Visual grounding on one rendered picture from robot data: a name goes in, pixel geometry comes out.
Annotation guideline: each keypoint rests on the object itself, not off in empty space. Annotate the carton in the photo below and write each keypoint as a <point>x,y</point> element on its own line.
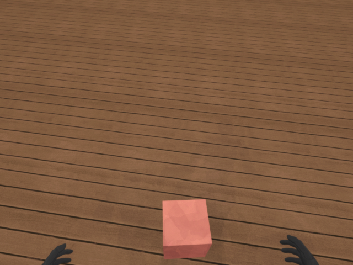
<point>186,229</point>

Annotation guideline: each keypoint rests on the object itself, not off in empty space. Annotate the left robot hand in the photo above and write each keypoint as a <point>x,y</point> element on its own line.
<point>57,252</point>

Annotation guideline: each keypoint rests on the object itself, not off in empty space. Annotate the right robot hand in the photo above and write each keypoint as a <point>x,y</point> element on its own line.
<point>305,257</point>

